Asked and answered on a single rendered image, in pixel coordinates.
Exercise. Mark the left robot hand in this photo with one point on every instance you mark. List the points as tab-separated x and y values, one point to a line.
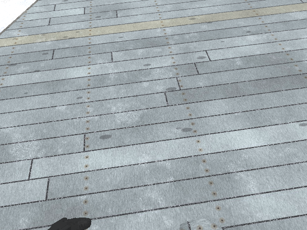
71	224

